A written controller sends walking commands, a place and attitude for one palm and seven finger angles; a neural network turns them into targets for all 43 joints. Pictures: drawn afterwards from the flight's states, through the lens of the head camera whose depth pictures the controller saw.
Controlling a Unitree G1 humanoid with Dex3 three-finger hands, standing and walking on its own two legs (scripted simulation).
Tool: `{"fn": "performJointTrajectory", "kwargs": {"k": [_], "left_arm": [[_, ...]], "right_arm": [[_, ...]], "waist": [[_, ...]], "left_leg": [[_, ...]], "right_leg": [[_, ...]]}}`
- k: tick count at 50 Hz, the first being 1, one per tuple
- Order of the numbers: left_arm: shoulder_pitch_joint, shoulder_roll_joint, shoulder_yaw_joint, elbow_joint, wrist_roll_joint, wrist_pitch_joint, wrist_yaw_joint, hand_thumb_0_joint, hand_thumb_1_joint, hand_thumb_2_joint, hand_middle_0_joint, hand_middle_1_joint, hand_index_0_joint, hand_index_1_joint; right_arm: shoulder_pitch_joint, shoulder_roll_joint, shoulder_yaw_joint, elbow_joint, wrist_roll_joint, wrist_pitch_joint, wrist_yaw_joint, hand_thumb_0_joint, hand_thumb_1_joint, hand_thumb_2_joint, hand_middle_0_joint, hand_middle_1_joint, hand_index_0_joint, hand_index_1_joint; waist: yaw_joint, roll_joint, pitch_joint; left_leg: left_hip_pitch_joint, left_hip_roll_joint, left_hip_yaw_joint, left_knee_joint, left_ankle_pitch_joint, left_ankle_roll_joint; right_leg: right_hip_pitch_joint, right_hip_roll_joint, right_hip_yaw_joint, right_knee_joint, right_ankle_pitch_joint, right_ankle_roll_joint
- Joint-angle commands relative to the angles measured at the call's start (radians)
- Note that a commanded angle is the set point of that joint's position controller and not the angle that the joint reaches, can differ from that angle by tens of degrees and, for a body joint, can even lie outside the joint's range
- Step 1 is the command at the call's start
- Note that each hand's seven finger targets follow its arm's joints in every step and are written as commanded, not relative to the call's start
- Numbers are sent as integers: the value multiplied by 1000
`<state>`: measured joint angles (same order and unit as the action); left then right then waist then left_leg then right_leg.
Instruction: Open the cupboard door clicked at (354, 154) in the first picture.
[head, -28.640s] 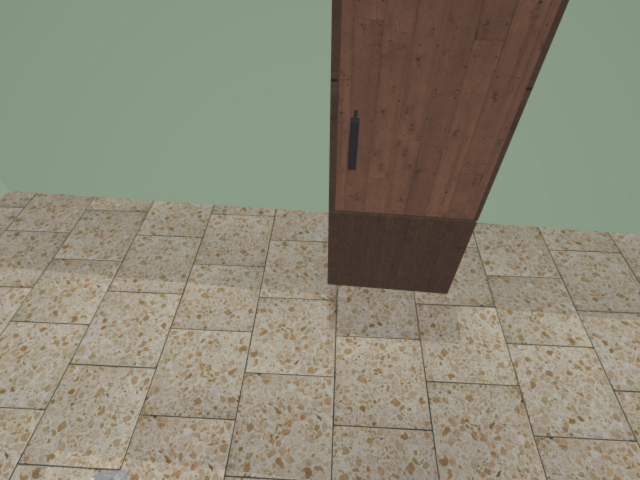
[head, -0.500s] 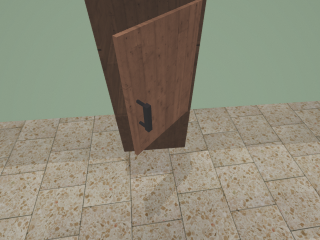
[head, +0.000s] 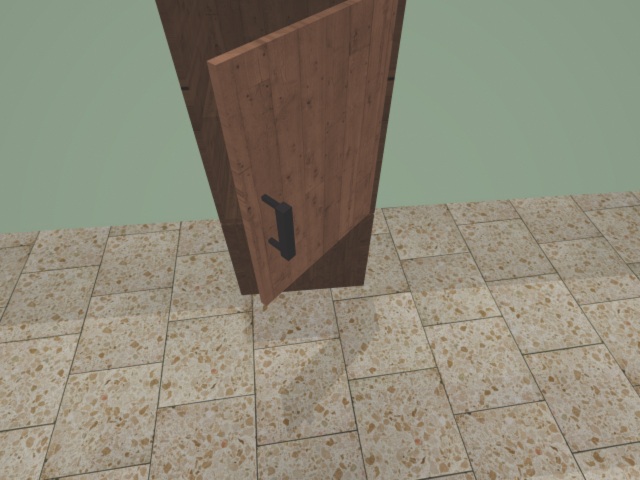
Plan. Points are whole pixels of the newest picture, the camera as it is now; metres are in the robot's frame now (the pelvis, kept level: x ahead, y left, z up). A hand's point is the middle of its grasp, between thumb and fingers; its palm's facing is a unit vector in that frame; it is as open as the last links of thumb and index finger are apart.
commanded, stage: look to check the result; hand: left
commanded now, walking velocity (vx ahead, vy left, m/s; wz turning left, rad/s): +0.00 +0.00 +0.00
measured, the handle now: (278, 227) +0.56 +0.11 -0.08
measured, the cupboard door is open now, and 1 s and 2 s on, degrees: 43 43 43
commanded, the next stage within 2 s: walk to a spot facing it in 0.18 s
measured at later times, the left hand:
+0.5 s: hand out of the picture -0.02 +0.17 -0.18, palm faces +0.02 -0.98 -0.20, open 7.4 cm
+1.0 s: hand out of the picture +0.06 +0.17 -0.16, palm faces -0.22 -0.92 -0.32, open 7.4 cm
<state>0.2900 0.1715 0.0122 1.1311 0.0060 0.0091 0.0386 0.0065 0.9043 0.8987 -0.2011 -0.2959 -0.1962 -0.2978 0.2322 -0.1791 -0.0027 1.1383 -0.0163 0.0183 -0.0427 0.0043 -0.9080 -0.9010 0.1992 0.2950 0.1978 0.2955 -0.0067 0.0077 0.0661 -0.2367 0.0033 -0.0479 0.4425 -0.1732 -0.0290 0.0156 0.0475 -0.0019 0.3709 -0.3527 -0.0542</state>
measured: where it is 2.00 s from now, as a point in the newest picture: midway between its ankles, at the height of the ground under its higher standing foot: outside the picture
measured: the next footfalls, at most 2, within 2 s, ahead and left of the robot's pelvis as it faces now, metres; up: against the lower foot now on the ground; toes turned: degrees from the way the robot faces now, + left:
left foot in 1.26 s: +0.13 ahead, +0.08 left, +0.00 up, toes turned -31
right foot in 1.58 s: -0.02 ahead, -0.15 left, +0.00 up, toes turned -44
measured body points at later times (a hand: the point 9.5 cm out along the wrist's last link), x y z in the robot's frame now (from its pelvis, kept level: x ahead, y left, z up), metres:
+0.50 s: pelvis +0.00 +0.00 -0.01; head +0.02 +0.00 +0.44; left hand -0.02 +0.22 -0.16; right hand +0.01 -0.23 -0.17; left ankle +0.04 +0.14 -0.74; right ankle -0.09 -0.08 -0.74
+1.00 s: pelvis -0.01 -0.03 +0.00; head +0.03 -0.07 +0.45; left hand +0.07 +0.22 -0.13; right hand +0.03 -0.30 -0.15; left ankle +0.02 +0.13 -0.66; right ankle -0.09 -0.07 -0.74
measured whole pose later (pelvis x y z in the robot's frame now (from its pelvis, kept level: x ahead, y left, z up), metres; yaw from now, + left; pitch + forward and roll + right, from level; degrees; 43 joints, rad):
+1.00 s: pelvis -0.01 -0.03 +0.00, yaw -20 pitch +1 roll +2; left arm 0.31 0.18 0.08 0.96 0.03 0.03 0.04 0.01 0.90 0.90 -0.20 -0.30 -0.20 -0.30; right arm 0.08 -0.22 -0.07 0.93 -0.01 0.07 -0.04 0.01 -0.91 -0.90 0.20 0.29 0.20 0.30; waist 0.04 0.02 0.09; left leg -0.51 0.02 -0.02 1.09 -0.41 -0.06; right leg -0.16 0.11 0.15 0.48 -0.32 -0.10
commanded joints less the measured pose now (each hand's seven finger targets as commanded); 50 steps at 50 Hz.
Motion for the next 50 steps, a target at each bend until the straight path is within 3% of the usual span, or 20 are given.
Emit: {"fn": "performJointTrajectory", "kwargs": {"k": [1, 3, 15, 18, 21, 23, 25, 28, 31, 33, 34, 35, 36, 37, 38, 39, 41, 43, 45, 50], "left_arm": [[76, 118, 21, -20, -4, -17, 5, 0, 900, 900, -200, -300, -200, -300], [82, 118, 21, -21, -3, -19, 6, 0, 900, 900, -200, -300, -200, -300], [102, 97, 18, -16, -3, -19, 6, 0, 900, 900, -200, -300, -200, -300], [111, 87, 28, -26, 1, -7, 8, 0, 900, 900, -200, -300, -200, -300], [92, 116, 54, -55, 7, 9, 2, 0, 900, 900, -200, -300, -200, -300], [83, 120, 65, -75, 10, 17, -2, 0, 900, 900, -200, -300, -200, -300], [60, 123, 73, -98, 12, 24, -9, 0, 900, 900, -200, -300, -200, -300], [48, 113, 81, -127, 12, 28, -19, 0, 900, 900, -200, -300, -200, -300], [39, 99, 87, -153, 13, 33, -35, 0, 900, 900, -200, -300, -200, -300], [49, 83, 89, -165, 13, 36, -45, 0, 900, 900, -200, -300, -200, -300], [88, 90, 93, -160, 14, 35, -49, 0, 900, 900, -200, -300, -200, -300], [142, 108, 101, -147, 19, 30, -50, 0, 900, 900, -200, -300, -200, -300], [150, 211, 118, -149, 34, 19, -38, 0, 900, 900, -200, -300, -200, -300], [130, 240, 116, -160, 26, 20, -25, 0, 900, 900, -200, -300, -200, -300], [110, 219, 113, -166, 23, 19, -14, 0, 900, 900, -200, -300, -200, -300], [60, 210, 111, -175, 20, 16, -9, 0, 900, 900, -200, -300, -200, -300], [65, 195, 108, -190, 16, 5, -3, 0, 900, 900, -200, -300, -200, -300], [88, 196, 111, -189, 15, 2, 6, 0, 900, 900, -200, -300, -200, -300], [110, 199, 111, -195, 13, 5, 7, 0, 900, 900, -200, -300, -200, -300], [106, 202, 114, -225, 20, 7, 6, 0, 900, 900, -200, -300, -200, -300]], "right_arm": [[37, -108, -18, -27, -1, -18, -11, 0, -900, -900, 200, 300, 200, 300], [37, -111, -19, -31, 1, -18, -11, 0, -900, -900, 200, 300, 200, 300], [43, -90, -17, -28, -1, -18, -11, 0, -900, -900, 200, 300, 200, 300], [55, -85, -26, -31, -2, -10, -18, 0, -900, -900, 200, 300, 200, 300], [60, -106, -47, -49, -4, 1, -25, 0, -900, -900, 200, 300, 200, 300], [53, -116, -57, -72, -4, 5, -29, 0, -900, -900, 200, 300, 200, 300], [57, -127, -67, -89, -7, 6, -31, 0, -900, -900, 200, 300, 200, 300], [53, -155, -79, -119, -10, 5, -31, 0, -900, -900, 200, 300, 200, 300], [45, -194, -92, -151, -15, -1, -27, 0, -900, -900, 200, 300, 200, 300], [10, -205, -94, -182, -18, -5, -22, 0, -900, -900, 200, 300, 200, 300], [-27, -207, -94, -197, -19, -4, -20, 0, -900, -900, 200, 300, 200, 300], [-68, -195, -92, -217, -16, 2, -19, 0, -900, -900, 200, 300, 200, 300], [-82, -120, -84, -243, -4, 8, -15, 0, -900, -900, 200, 300, 200, 300], [-156, -127, -82, -270, -8, 12, -9, 0, -900, -900, 200, 300, 200, 300], [-155, -131, -85, -266, -7, 18, -11, 0, -900, -900, 200, 300, 200, 300], [-135, -125, -84, -254, -5, 16, -10, 0, -900, -900, 200, 300, 200, 300], [-131, -106, -79, -252, -4, 12, -5, 0, -900, -900, 200, 300, 200, 300], [-147, -103, -76, -263, -1, 12, -6, 0, -900, -900, 200, 300, 200, 300], [-174, -104, -75, -274, 2, 20, -8, 0, -900, -900, 200, 300, 200, 300], [-223, -110, -77, -314, 6, 21, -6, 0, -900, -900, 200, 300, 200, 300]], "waist": [[4, -19, -3], [5, -40, 1], [5, -23, 27], [6, -39, 19], [0, -29, 8], [1, -37, 3], [-7, 4, 16], [-2, 89, 1], [11, 198, -32], [31, 195, -68], [61, 157, -87], [98, 36, -74], [95, -286, -57], [112, -319, 3], [86, -251, 11], [55, -170, 15], [50, -92, -50], [59, -94, -101], [64, -118, -84], [62, -121, -51]], "left_leg": [[111, 79, -35, -13, 247, 63], [111, 78, -34, -7, 250, 65], [97, 75, -35, -15, 230, 62], [103, 84, -2, 31, 222, 56], [64, 100, 35, 83, 192, 50], [56, 112, 46, 101, 167, 48], [52, 138, 28, 81, 123, 55], [67, 203, -39, 28, 56, 92], [17, 335, -156, -87, -32, 168], [-43, 370, -129, -99, -45, 183], [-106, 347, -77, -42, -47, 156], [-187, 260, 20, 112, -55, 103], [-336, 81, 168, 374, -253, 5], [-380, 24, 90, 564, -394, -4], [-400, 36, 28, 662, -368, -2], [-420, 53, 7, 700, -324, -7], [-422, 50, 18, 708, -276, -19], [-428, 41, 24, 678, -264, -26], [-430, 33, 18, 676, -237, -29], [-413, 19, -1, 638, -224, -30]], "right_leg": [[-139, -137, 57, -70, 356, 16], [-142, -134, 57, -72, 368, 19], [-155, -134, 57, -73, 340, 19], [-175, -130, 84, -47, 409, 19], [-183, -134, 123, 13, 472, 2], [-208, -125, 142, 44, 462, -6], [-263, -104, 153, 76, 375, -13], [-335, -50, 140, 162, 232, -3], [-365, -4, 56, 366, -47, 13], [-301, -36, 22, 409, -166, 18], [-221, -50, 27, 319, -106, 18], [-139, -61, 65, 139, 45, 15], [-99, -271, 400, -73, 167, -32], [-173, -350, 517, -88, 423, -73], [-162, -331, 496, -43, 583, -92], [-114, -302, 435, 25, 712, -126], [-12, -259, 377, 87, 887, -132], [83, -242, 369, 105, 965, -107], [72, -224, 371, 92, 956, -88], [13, -215, 440, 63, 849, -110]]}}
